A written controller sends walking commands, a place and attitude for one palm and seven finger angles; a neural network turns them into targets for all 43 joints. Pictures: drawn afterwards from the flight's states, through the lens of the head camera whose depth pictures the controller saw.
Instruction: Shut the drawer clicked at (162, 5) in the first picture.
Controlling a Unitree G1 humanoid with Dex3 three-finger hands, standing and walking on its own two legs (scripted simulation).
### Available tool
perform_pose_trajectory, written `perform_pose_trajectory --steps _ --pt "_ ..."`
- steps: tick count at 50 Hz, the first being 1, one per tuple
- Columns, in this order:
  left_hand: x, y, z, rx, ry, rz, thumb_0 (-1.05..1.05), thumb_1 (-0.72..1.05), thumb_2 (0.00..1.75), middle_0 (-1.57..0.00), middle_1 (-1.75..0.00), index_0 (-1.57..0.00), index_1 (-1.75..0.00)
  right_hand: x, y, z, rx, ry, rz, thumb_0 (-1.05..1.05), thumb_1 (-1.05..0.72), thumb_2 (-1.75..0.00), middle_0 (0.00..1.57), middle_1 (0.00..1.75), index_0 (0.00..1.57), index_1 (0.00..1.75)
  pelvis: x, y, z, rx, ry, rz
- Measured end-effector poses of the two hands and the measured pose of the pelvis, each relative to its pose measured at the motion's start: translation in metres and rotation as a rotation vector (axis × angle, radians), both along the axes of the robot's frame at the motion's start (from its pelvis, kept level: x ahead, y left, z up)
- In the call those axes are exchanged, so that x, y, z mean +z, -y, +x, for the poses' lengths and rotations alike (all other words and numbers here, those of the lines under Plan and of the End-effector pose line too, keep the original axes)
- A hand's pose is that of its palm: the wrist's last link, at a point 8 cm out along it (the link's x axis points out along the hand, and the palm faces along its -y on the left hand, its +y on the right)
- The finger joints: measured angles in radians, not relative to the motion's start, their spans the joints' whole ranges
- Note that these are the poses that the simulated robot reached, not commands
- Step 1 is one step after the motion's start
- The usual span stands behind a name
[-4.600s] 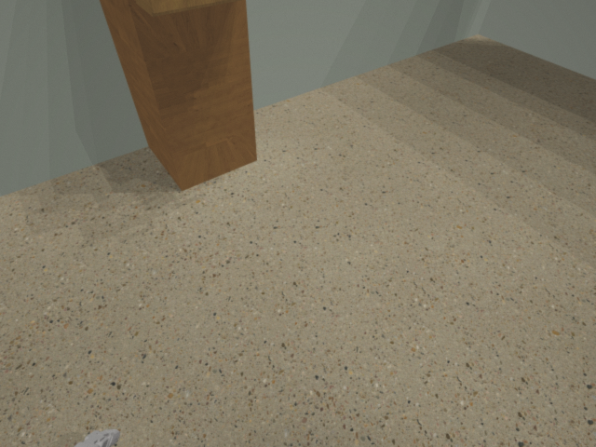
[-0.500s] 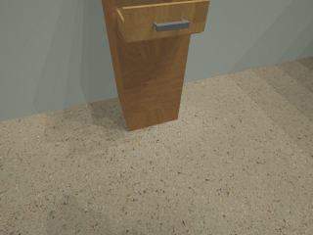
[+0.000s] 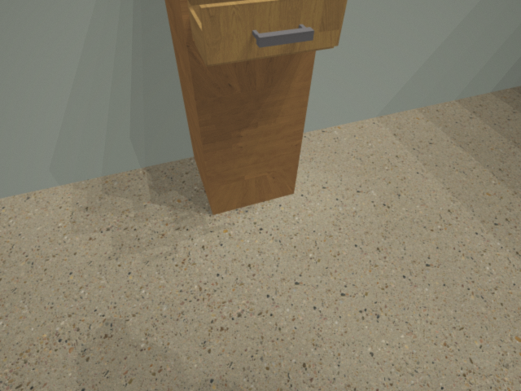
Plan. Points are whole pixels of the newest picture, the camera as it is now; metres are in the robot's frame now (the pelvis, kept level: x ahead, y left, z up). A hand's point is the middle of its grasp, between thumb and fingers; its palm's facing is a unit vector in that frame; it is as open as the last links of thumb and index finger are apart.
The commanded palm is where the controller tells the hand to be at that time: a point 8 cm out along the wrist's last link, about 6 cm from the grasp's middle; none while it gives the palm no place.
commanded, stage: walk to a spot facing it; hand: left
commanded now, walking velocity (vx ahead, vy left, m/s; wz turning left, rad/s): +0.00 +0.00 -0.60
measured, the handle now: (282, 33) +0.90 +0.00 +0.14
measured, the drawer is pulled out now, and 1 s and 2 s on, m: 0.17 0.17 0.17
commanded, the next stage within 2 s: turn to face it in 1.92 s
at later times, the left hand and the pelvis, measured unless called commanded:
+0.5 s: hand out of the picture +0.08 +0.16 -0.17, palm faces -0.17 -0.93 -0.32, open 7.4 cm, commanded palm none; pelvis -0.02 -0.04 -0.02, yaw -15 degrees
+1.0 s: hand out of the picture +0.15 +0.19 -0.19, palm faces -0.43 -0.87 -0.23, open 7.4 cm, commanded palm none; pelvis +0.01 +0.02 -0.01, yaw -31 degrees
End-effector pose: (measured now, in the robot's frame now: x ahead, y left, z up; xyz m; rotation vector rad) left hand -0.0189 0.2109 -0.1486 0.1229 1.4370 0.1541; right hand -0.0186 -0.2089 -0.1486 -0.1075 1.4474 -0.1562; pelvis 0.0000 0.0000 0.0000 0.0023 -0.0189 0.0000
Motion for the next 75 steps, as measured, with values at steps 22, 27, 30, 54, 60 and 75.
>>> perform_pose_trajectory --steps 22,27,30,54,60,75 --pt "0.007 -0.002 0.090 -0.219 0.145 0.142 0.01 0.91 0.90 -0.20 -0.30 -0.20 -0.30 -0.036 0.066 0.006 -0.191 0.141 -0.018 0.00 -0.91 -0.90 0.20 0.30 0.20 0.30 -0.027 0.034 -0.019 -0.226 -0.010 0.027" --pt "0.018 0.015 0.101 -0.269 0.146 0.126 0.01 0.91 0.90 -0.20 -0.30 -0.20 -0.30 -0.013 0.088 0.024 -0.208 0.208 -0.047 0.00 -0.91 -0.90 0.20 0.30 0.20 0.30 -0.012 0.043 -0.021 -0.284 -0.026 0.041" --pt "0.021 0.023 0.107 -0.309 0.140 0.105 0.01 0.91 0.90 -0.20 -0.30 -0.20 -0.30 -0.001 0.099 0.033 -0.226 0.254 -0.075 0.00 -0.91 -0.90 0.20 0.30 0.20 0.30 -0.006 0.044 -0.021 -0.322 -0.038 0.048" --pt "0.000 -0.016 0.225 -0.586 0.161 0.002 0.01 0.91 0.90 -0.20 -0.30 -0.20 -0.30 0.037 0.021 -0.028 -0.452 0.226 -0.226 0.00 -0.90 -0.90 0.20 0.30 0.20 0.30 -0.004 -0.021 0.023 -0.599 -0.029 -0.032" --pt "0.005 0.013 0.274 -0.699 0.182 -0.014 0.01 0.91 0.90 -0.20 -0.30 -0.20 -0.30 0.036 -0.018 -0.080 -0.602 0.091 -0.197 0.00 -0.90 -0.90 0.20 0.30 0.20 0.30 0.001 -0.016 0.041 -0.689 -0.030 -0.037" --pt "0.000 0.269 0.370 -1.102 0.334 -0.158 0.01 0.91 0.90 -0.20 -0.30 -0.20 -0.30 -0.001 -0.083 -0.161 -0.990 -0.193 0.031 0.00 -0.90 -0.90 0.20 0.30 0.20 0.30 -0.028 0.076 0.072 -0.909 -0.033 0.001"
